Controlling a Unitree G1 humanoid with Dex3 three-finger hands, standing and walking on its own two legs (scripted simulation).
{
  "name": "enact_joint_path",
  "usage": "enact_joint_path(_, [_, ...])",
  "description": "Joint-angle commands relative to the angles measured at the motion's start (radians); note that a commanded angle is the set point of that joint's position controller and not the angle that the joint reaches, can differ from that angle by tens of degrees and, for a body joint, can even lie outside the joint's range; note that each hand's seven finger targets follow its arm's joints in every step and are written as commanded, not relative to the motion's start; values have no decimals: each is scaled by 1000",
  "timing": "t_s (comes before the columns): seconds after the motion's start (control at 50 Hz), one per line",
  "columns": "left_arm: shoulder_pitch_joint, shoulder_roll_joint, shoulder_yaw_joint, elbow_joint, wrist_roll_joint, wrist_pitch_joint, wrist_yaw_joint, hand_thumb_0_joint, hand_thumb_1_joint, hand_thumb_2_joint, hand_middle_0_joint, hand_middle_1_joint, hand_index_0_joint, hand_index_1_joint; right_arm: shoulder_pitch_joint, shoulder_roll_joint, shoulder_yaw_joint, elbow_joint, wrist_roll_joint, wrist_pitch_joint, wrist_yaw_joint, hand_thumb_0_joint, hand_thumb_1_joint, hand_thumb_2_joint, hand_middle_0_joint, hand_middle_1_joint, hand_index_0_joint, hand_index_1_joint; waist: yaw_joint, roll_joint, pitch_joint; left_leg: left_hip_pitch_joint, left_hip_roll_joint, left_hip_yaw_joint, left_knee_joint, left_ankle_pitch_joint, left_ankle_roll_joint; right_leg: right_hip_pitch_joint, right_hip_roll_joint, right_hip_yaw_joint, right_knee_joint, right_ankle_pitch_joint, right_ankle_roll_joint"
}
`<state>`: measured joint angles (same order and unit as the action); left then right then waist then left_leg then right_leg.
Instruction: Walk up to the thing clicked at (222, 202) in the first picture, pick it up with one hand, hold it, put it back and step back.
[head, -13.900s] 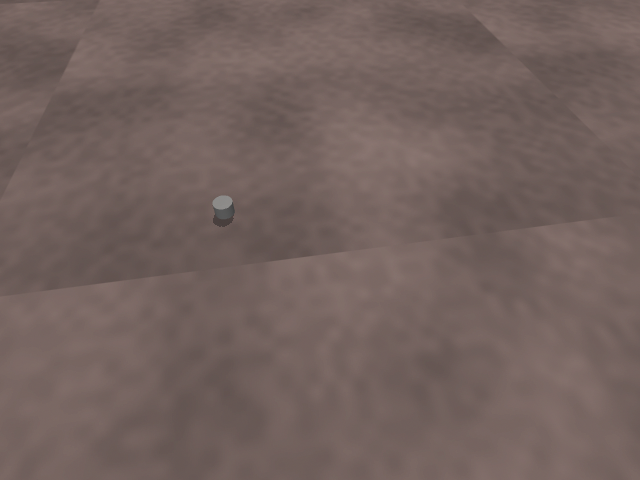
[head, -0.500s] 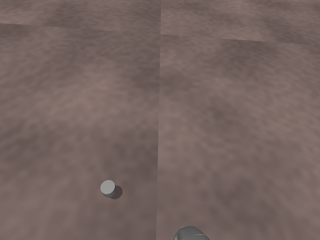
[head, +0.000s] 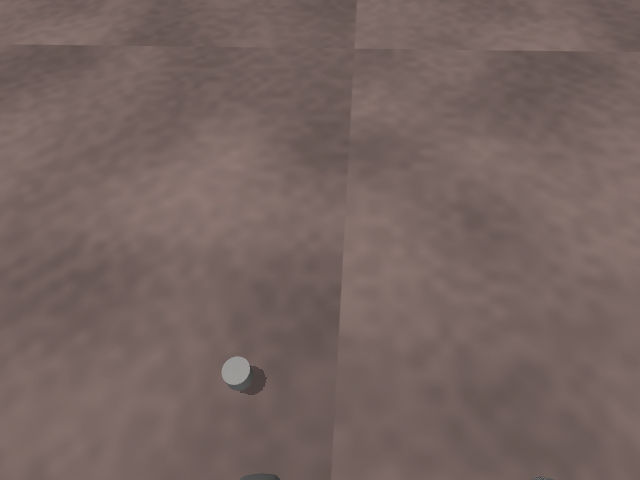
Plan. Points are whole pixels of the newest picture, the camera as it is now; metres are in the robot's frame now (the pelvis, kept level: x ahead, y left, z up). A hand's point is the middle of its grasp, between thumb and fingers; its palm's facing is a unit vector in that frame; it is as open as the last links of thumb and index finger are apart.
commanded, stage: walk up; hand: left
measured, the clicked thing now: (237, 373) +0.46 +0.29 -0.73
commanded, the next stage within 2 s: stand in 1.04 s
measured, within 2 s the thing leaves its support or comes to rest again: neither
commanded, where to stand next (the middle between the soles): +0.07 +0.03 m, yaw +4 degrees
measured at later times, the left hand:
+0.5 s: hand out of the picture +0.13 +0.26 -0.13, palm faces +0.01 -0.93 -0.36, open 7.3 cm
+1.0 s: hand out of the picture +0.08 +0.26 -0.14, palm faces +0.08 -0.95 -0.32, open 7.3 cm
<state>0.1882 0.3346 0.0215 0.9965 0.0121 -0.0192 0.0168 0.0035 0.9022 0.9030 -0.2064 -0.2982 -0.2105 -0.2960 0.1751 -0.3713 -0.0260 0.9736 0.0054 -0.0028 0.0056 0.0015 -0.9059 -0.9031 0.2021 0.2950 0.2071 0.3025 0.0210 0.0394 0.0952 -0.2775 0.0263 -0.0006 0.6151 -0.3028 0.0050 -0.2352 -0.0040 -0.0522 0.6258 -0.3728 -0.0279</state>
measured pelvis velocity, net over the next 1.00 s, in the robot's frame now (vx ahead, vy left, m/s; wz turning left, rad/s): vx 0.00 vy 0.01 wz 0.05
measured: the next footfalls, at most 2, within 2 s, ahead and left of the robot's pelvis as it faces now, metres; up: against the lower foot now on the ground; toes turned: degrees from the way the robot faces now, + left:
none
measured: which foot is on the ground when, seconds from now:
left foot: down 0.00-1.00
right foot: down 0.00-1.00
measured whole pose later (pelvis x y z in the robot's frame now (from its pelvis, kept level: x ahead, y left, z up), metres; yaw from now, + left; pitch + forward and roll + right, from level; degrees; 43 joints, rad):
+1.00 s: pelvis +0.00 +0.01 +0.02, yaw +3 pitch -2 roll +0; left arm 0.04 0.34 0.05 1.11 0.01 0.02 -0.01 0.00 0.91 0.90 -0.20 -0.30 -0.21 -0.30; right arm 0.09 -0.35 -0.01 1.08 -0.01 -0.01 0.00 0.00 -0.90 -0.90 0.20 0.30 0.21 0.30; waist 0.01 0.00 0.08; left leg -0.19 0.01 -0.05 0.44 -0.21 -0.02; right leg -0.11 -0.01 -0.09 0.40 -0.26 -0.01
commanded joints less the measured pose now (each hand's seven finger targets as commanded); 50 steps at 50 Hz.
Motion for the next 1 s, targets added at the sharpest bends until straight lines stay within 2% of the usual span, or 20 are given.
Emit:
enact_joint_path(0.0, [-74, 239, 61, -77, -22, -17, 17, 0, 900, 900, -200, -300, -200, -300, 41, -253, -66, -19, -8, -49, -23, 0, -900, -900, 200, 300, 200, 300, -15, -50, -219, 224, 140, -121, -84, 647, 76, -18, -105, 73, 20, 556, -9])
enact_joint_path(0.02, [-92, 231, 59, -57, -20, -11, 18, 0, 900, 900, -200, -300, -200, -300, 15, -261, -64, -15, 1, -51, -22, 0, -900, -900, 200, 300, 200, 300, -17, -9, -237, 206, 193, -199, -72, 697, 130, 6, -75, 80, 27, 432, 9])
enact_joint_path(0.04, [-108, 228, 58, -43, -15, -10, 19, 0, 900, 900, -200, -300, -200, -300, -6, -243, -56, -12, 6, -50, -23, 0, -900, -900, 200, 300, 200, 300, -12, 0, -238, 180, 203, -206, -80, 688, 137, 31, -75, 95, 5, 380, 3])
enact_joint_path(0.06, [-128, 229, 56, -36, -13, -10, 18, 0, 900, 900, -200, -300, -200, -300, -33, -232, -50, -9, 8, -48, -25, 0, -900, -900, 200, 300, 200, 300, -12, 5, -236, 151, 189, -176, -94, 628, 122, 57, -79, 102, -30, 353, -3])
enact_joint_path(0.1, [-137, 234, 54, -12, -11, -14, 13, 0, 900, 900, -200, -300, -200, -300, -82, -210, -36, 1, 4, -47, -27, 0, -900, -900, 200, 300, 200, 300, 0, 31, -206, 82, 129, -104, -91, 543, 60, 126, -112, 113, -104, 432, -20])
enact_joint_path(0.14, [-165, 245, 52, 7, -11, -12, 11, 0, 900, 900, -200, -300, -200, -300, -91, -193, -29, 18, 5, -44, -27, 0, -900, -900, 200, 300, 200, 300, -14, 33, -197, 73, 93, -71, -107, 494, 30, 147, -135, 120, -125, 493, -36])
enact_joint_path(0.16, [-178, 243, 50, 8, -10, -11, 9, 0, 900, 900, -200, -300, -200, -300, -99, -201, -29, 22, 4, -44, -26, 0, -900, -900, 200, 300, 200, 300, -15, 32, -197, 86, 93, -75, -121, 464, 34, 137, -134, 119, -127, 478, -32])
enact_joint_path(0.24, [-229, 237, 48, 27, -6, -4, 2, 0, 900, 900, -200, -300, -200, -300, -132, -203, -23, 33, 1, -44, -21, 0, -900, -900, 200, 300, 200, 300, -18, -15, -197, 99, 110, -88, -158, 446, 39, 152, -116, 98, -177, 398, -14])
enact_joint_path(0.28, [-250, 234, 49, 34, -6, -1, -3, 0, 900, 900, -200, -300, -200, -300, -144, -200, -20, 38, -4, -45, -21, 0, -900, -900, 200, 300, 200, 300, -17, -16, -179, 93, 107, -89, -183, 415, 31, 149, -112, 98, -200, 349, -12])
enact_joint_path(0.34, [-247, 232, 51, 44, -3, 2, -9, 0, 900, 900, -200, -300, -200, -300, -165, -200, -19, 38, -6, -45, -20, 0, -900, -900, 200, 300, 200, 300, -11, -24, -181, 110, 102, -83, -194, 384, 26, 154, -113, 94, -233, 330, -12])
enact_joint_path(0.42, [-280, 232, 55, 41, 0, 5, -17, 0, 900, 900, -200, -300, -200, -300, -155, -199, -18, 48, -10, -41, -18, 0, -900, -900, 200, 300, 200, 300, -23, -54, -145, 87, 83, -77, -223, 285, 14, 152, -119, 105, -288, 245, -15])
enact_joint_path(0.6, [-266, 236, 69, 36, 5, 6, -20, 0, 900, 900, -200, -300, -200, -300, -131, -193, -20, 51, -16, -36, -17, 0, -900, -900, 200, 300, 200, 300, -21, -72, -156, 100, 71, -70, -217, 290, 12, 172, -123, 87, -310, 242, -13])
enact_joint_path(0.64, [-256, 235, 72, 36, 3, 7, -19, 0, 900, 900, -200, -300, -200, -300, -118, -194, -23, 51, -16, -36, -17, 0, -900, -900, 200, 300, 200, 300, -20, -62, -166, 104, 75, -73, -211, 329, 15, 186, -122, 77, -299, 271, -14])
enact_joint_path(0.7, [-240, 232, 73, 37, 0, 8, -18, 0, 900, 900, -200, -300, -200, -300, -127, -189, -22, 46, -17, -34, -19, 0, -900, -900, 200, 300, 200, 300, -14, -48, -143, 100, 72, -83, -214, 332, 14, 166, -115, 70, -301, 257, -9])
enact_joint_path(0.78, [-235, 227, 74, 33, 1, 10, -18, 0, 900, 900, -200, -300, -200, -300, -107, -189, -24, 52, -17, -34, -21, 0, -900, -900, 200, 300, 200, 300, -18, -35, -166, 102, 77, -91, -214, 353, 18, 191, -117, 65, -286, 269, -13])
enact_joint_path(0.98, [-214, 221, 74, 32, 1, 12, -20, 0, 900, 900, -200, -300, -200, -300, -119, -189, -20, 40, -18, -33, -21, 0, -900, -900, 200, 300, 200, 300, -13, -12, -132, 64, 77, -116, -232, 333, 19, 184, -113, 56, -289, 239, -6])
